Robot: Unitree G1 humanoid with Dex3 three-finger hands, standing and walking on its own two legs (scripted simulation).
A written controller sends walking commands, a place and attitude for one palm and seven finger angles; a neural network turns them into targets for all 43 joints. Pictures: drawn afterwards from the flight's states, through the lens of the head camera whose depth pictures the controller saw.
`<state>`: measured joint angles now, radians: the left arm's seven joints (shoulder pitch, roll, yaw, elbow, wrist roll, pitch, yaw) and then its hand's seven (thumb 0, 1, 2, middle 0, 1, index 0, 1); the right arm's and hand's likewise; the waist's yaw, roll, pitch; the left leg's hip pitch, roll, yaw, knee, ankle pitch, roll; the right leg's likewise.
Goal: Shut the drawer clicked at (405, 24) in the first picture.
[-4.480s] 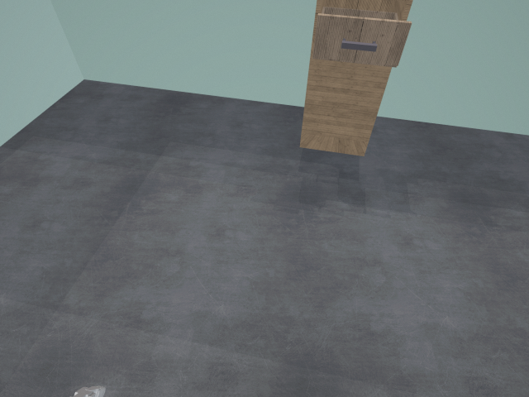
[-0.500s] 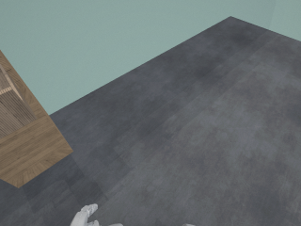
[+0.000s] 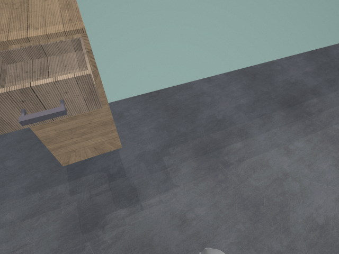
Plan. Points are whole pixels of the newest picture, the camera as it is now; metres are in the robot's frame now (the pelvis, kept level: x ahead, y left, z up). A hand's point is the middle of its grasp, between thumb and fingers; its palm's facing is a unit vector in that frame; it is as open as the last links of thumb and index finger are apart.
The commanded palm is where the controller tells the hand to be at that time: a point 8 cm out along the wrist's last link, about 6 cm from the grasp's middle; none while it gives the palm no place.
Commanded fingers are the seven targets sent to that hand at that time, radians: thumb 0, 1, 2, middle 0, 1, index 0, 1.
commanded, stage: turn to face it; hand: left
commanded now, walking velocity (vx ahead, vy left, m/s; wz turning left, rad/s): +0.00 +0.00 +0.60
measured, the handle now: (43, 111) +0.50 +0.43 -0.02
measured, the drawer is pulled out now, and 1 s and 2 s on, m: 0.25 0.25 0.25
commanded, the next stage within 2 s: take the last steps up to it in 0.46 s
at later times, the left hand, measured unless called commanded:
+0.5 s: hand out of the picture -0.05 +0.15 -0.16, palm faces +0.34 -0.91 -0.24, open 7.3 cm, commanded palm none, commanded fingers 0.00 0.90 0.90 -0.20 -0.30 -0.20 -0.30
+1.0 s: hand out of the picture -0.02 +0.16 -0.16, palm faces +0.42 -0.88 -0.21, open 7.4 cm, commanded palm none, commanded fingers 0.00 0.90 0.90 -0.20 -0.30 -0.20 -0.30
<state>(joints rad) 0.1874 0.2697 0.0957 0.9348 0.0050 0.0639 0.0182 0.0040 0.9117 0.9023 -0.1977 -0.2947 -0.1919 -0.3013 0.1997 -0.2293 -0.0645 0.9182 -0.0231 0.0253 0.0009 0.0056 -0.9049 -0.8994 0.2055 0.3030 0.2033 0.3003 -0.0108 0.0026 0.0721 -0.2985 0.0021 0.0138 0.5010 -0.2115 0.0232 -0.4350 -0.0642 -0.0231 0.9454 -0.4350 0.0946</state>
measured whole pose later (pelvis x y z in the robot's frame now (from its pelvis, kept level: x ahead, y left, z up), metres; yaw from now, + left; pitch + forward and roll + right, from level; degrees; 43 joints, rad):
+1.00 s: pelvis +0.00 -0.03 -0.01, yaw +23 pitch -3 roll +0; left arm 0.25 0.16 0.03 1.01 0.02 -0.04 -0.01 0.00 0.91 0.90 -0.20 -0.30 -0.19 -0.30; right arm 0.34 -0.21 -0.05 1.10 -0.02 0.02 0.00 0.01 -0.91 -0.90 0.20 0.30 0.20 0.30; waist 0.00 0.04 0.03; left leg -0.25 0.01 0.02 0.80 -0.46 0.03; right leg -0.23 -0.05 -0.12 0.58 -0.29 -0.02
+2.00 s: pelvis +0.25 +0.12 +0.00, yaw +23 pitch -2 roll +0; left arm 0.12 0.13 0.04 1.02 0.01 -0.02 0.04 -0.02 0.93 0.90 -0.20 -0.30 -0.20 -0.30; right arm 0.29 -0.15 -0.04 1.12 0.00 0.03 -0.04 0.01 -0.91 -0.90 0.20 0.30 0.20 0.30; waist -0.03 0.03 0.09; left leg -0.31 0.04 0.05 0.89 -0.53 -0.03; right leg -0.29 -0.05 -0.14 0.55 -0.22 -0.04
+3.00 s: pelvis +0.23 +0.08 +0.00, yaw +22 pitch -2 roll +0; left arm 0.30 0.09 0.01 1.14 0.00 0.01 0.03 0.01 0.92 0.90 -0.20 -0.30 -0.20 -0.30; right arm 0.37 -0.12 -0.02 1.20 -0.01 0.02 -0.03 0.01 -0.91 -0.90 0.20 0.30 0.20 0.30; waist -0.03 0.02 0.04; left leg -0.24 0.10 0.03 0.44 -0.16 -0.07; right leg -0.10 0.03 -0.07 0.46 -0.32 -0.05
